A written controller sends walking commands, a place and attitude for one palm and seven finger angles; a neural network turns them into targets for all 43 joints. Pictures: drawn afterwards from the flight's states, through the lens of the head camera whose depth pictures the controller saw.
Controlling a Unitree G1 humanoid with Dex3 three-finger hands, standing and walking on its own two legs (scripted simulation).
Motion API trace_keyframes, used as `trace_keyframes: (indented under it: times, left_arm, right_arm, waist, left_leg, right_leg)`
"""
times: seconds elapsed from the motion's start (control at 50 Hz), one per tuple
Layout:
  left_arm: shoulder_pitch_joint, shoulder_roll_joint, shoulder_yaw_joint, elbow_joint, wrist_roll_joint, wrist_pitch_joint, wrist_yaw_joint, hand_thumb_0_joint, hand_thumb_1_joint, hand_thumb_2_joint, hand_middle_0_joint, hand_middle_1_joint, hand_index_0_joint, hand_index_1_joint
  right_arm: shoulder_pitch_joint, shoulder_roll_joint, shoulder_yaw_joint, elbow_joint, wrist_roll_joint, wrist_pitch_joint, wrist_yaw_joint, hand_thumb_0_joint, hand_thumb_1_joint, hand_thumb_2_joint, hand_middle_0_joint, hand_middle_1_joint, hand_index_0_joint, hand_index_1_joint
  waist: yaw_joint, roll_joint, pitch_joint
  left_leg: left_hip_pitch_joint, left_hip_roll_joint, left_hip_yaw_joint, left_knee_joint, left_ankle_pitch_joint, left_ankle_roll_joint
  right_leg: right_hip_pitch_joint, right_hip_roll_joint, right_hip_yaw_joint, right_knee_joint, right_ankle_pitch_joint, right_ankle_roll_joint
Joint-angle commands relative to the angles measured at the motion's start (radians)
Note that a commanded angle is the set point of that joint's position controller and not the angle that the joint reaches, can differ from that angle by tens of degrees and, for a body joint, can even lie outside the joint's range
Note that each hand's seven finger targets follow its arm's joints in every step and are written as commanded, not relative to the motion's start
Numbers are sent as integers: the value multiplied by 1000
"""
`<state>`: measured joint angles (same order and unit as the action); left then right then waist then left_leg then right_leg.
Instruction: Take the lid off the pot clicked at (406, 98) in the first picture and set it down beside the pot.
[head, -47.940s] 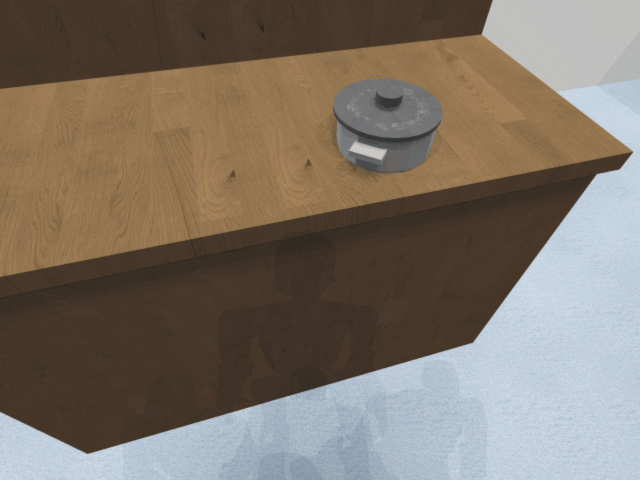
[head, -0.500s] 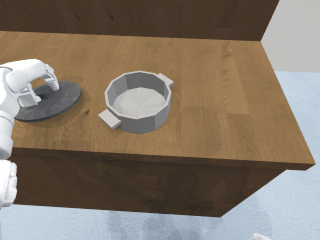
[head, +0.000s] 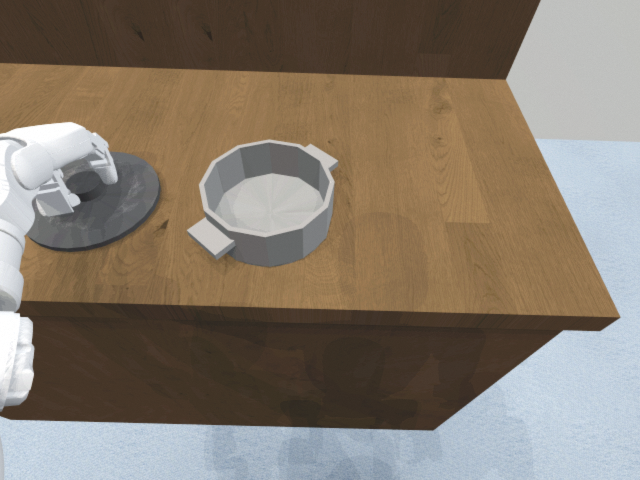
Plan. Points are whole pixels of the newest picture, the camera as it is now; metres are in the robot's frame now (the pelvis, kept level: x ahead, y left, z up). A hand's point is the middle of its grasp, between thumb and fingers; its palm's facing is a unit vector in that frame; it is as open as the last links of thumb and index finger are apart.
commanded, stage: open the fingers wide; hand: left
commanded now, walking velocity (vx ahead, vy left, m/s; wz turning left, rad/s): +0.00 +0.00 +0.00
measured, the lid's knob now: (85, 186) +0.47 +0.30 +0.10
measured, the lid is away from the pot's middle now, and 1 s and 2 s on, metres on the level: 0.24 0.25 0.25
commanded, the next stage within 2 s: raise the empty hand in 1.04 s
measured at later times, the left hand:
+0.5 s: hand (66, 192) +0.44 +0.30 +0.12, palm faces -0.40 -0.05 -0.92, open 8.1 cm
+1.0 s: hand (64, 194) +0.44 +0.30 +0.12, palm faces -0.39 -0.07 -0.92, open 10.9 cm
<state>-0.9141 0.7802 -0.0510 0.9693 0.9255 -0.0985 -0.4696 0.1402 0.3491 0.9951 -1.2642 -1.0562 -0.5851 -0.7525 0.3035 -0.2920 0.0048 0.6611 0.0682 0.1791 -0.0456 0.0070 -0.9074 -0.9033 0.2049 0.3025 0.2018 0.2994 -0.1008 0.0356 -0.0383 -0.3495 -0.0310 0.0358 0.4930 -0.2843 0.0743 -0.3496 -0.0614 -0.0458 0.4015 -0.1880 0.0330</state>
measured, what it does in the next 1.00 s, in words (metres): stands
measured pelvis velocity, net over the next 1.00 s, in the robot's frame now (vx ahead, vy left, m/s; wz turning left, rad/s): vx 0.00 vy -0.01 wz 0.00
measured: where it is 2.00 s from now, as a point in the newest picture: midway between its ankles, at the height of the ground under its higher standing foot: outside the picture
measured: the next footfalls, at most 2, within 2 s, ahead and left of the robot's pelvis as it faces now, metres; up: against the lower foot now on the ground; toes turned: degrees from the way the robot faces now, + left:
none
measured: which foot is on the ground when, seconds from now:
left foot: down 0.00-1.00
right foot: down 0.00-1.00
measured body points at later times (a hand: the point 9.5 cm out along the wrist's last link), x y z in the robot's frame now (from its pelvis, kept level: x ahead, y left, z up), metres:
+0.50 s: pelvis +0.00 +0.00 +0.00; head +0.06 +0.00 +0.45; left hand +0.46 +0.30 +0.17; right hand +0.06 -0.28 -0.12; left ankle -0.03 +0.07 -0.74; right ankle +0.00 -0.16 -0.74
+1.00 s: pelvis +0.00 -0.01 +0.00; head +0.06 +0.00 +0.45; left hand +0.45 +0.30 +0.17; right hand +0.07 -0.28 -0.12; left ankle -0.03 +0.07 -0.74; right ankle +0.00 -0.16 -0.74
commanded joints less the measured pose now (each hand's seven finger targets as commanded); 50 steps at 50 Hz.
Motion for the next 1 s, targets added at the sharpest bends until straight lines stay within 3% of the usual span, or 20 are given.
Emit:
trace_keyframes:
  times: [0.0, 0.04, 0.06, 0.14, 0.18, 0.2, 0.26, 0.32, 0.38, 0.44, 0.48, 0.54, 0.56, 0.64, 0.66, 0.72, 0.76, 0.82, 0.9, 0.98]
  left_arm:
    - [-437, 226, 50, -219, -13, -87, 55, 0, 547, 1066, -1178, -1036, -779, -851]
    - [-404, 370, 168, -208, -18, -91, 79, 0, 514, 1047, -1134, -1023, -757, -848]
    - [-416, 376, 171, -220, -12, -90, 82, 0, 497, 1038, -1112, -1016, -746, -847]
    - [-465, 301, 96, -218, -6, -78, 88, 0, 427, 1008, -1027, -983, -705, -834]
    - [-439, 346, 142, -220, 5, -76, 95, 0, 391, 995, -985, -964, -686, -825]
    - [-423, 308, 114, -198, -2, -72, 91, 0, 372, 989, -965, -954, -677, -821]
    - [-438, 333, 136, -242, -10, -72, 91, 0, 317, 972, -904, -923, -649, -805]
    - [-409, 295, 107, -180, -20, -60, 79, 0, 261, 957, -845, -891, -623, -788]
    - [-456, 348, 132, -207, -5, -63, 83, 0, 205, 942, -786, -857, -597, -770]
    - [-425, 308, 114, -259, -11, -73, 86, 0, 150, 924, -725, -826, -570, -755]
    - [-392, 363, 171, -256, -14, -74, 89, 0, 114, 912, -684, -807, -551, -745]
    - [-431, 264, 78, -221, -30, -62, 75, 0, 58, 896, -624, -774, -524, -728]
    - [-468, 319, 121, -271, -24, -63, 80, 0, 39, 891, -605, -763, -516, -722]
    - [-359, 315, 135, -247, -29, -63, 83, 0, -35, 870, -526, -718, -481, -698]
    - [-347, 312, 135, -220, -27, -59, 79, 0, -55, 866, -507, -706, -473, -690]
    - [-429, 314, 119, -285, -25, -55, 72, 0, -113, 856, -451, -666, -451, -666]
    - [-416, 334, 138, -291, -22, -59, 80, 0, -114, 858, -452, -664, -452, -664]
    - [-386, 366, 166, -219, -21, -56, 79, 0, -115, 859, -453, -662, -453, -662]
    - [-391, 315, 127, -291, -20, -60, 80, 0, -116, 863, -455, -658, -455, -658]
    - [-406, 317, 118, -214, -24, -52, 70, 0, -118, 867, -458, -653, -458, -653]
  right_arm:
    - [16, -162, -62, -90, -11, 12, -19, 0, -900, -900, 200, 300, 200, 300]
    - [24, -174, -63, -97, -13, 20, -19, 0, -900, -900, 200, 300, 200, 300]
    - [21, -166, -58, -106, -14, 21, -18, 0, -900, -900, 200, 300, 200, 300]
    - [20, -167, -60, -90, -6, 25, -18, 0, -900, -900, 200, 300, 200, 300]
    - [17, -163, -58, -98, -8, 24, -18, 0, -900, -900, 200, 300, 200, 300]
    - [16, -157, -55, -101, -8, 23, -19, 0, -900, -900, 200, 300, 200, 300]
    - [16, -161, -59, -103, -11, 25, -17, 0, -900, -900, 200, 300, 200, 300]
    - [10, -162, -55, -97, -6, 28, -19, 0, -900, -900, 200, 300, 200, 300]
    - [5, -166, -53, -103, -5, 32, -19, 0, -900, -900, 200, 300, 200, 300]
    - [4, -160, -59, -109, -8, 28, -15, 0, -900, -900, 200, 300, 200, 300]
    - [1, -159, -56, -116, -10, 30, -15, 0, -900, -900, 200, 300, 200, 300]
    - [0, -162, -57, -100, -6, 34, -16, 0, -900, -900, 200, 300, 200, 300]
    - [0, -163, -58, -102, -6, 36, -14, 0, -900, -900, 200, 300, 200, 300]
    - [-2, -163, -58, -110, -7, 30, -11, 0, -900, -900, 200, 300, 200, 300]
    - [-6, -159, -54, -112, -9, 34, -10, 0, -900, -900, 200, 300, 200, 300]
    - [-17, -161, -56, -114, -4, 40, -10, 0, -900, -900, 200, 300, 200, 300]
    - [-9, -158, -56, -115, -10, 36, -11, 0, -900, -900, 200, 300, 200, 300]
    - [-10, -161, -50, -111, -5, 37, -17, 0, -900, -900, 200, 300, 200, 300]
    - [-18, -153, -55, -121, -8, 34, -13, 0, -900, -900, 200, 300, 200, 300]
    - [-14, -160, -52, -110, -4, 41, -17, 0, -900, -900, 200, 300, 200, 300]
  waist:
    - [-10, 63, -300]
    - [12, 90, -353]
    - [12, 89, -386]
    - [-4, 126, -354]
    - [7, 110, -387]
    - [2, 87, -375]
    - [5, 89, -411]
    - [-1, 38, -339]
    - [4, 69, -361]
    - [4, 118, -393]
    - [15, 82, -414]
    - [-10, 68, -339]
    - [-1, 80, -367]
    - [12, 87, -384]
    - [12, 47, -381]
    - [5, 71, -375]
    - [6, 106, -401]
    - [13, 55, -365]
    - [9, 107, -401]
    - [0, 57, -346]
  left_leg:
    - [217, 18, -73, -13, 473, -2]
    - [218, 8, -70, -7, 493, 0]
    - [203, 2, -66, -12, 473, 4]
    - [234, 13, -77, -12, 493, -6]
    - [234, 7, -76, -9, 496, -2]
    - [220, 6, -74, -13, 488, 0]
    - [247, 8, -77, -11, 525, 2]
    - [189, 7, -62, -18, 455, 6]
    - [186, 3, -60, -18, 462, 6]
    - [263, 13, -78, -2, 590, -6]
    - [239, 8, -75, -2, 568, 3]
    - [217, 12, -67, -14, 508, 3]
    - [233, 11, -71, -17, 509, 3]
    - [235, 8, -69, -5, 566, 0]
    - [209, 5, -65, -4, 547, 5]
    - [214, 6, -66, -14, 508, 6]
    - [243, 3, -72, -6, 552, 4]
    - [175, -1, -57, -11, 482, 9]
    - [248, 4, -72, -3, 562, 5]
    - [170, -1, -53, -10, 468, 11]
  right_leg:
    - [3, 106, -33, 11, 167, -78]
    - [53, 104, -26, 19, 192, -87]
    - [79, 104, -21, 19, 197, -83]
    - [22, 102, -27, 11, 179, -86]
    - [54, 104, -23, 13, 194, -85]
    - [55, 104, -24, 13, 197, -83]
    - [72, 104, -19, 11, 217, -81]
    - [65, 102, -24, 5, 207, -79]
    - [84, 101, -21, 12, 223, -83]
    - [52, 103, -24, 14, 234, -83]
    - [96, 102, -19, 15, 246, -79]
    - [48, 100, -26, 1, 220, -80]
    - [63, 103, -23, 1, 219, -79]
    - [86, 100, -22, 11, 251, -83]
    - [98, 103, -22, 13, 254, -78]
    - [90, 101, -24, 9, 239, -79]
    - [85, 106, -23, 11, 240, -81]
    - [115, 100, -23, 14, 246, -79]
    - [87, 104, -23, 12, 247, -80]
    - [95, 100, -24, 9, 242, -78]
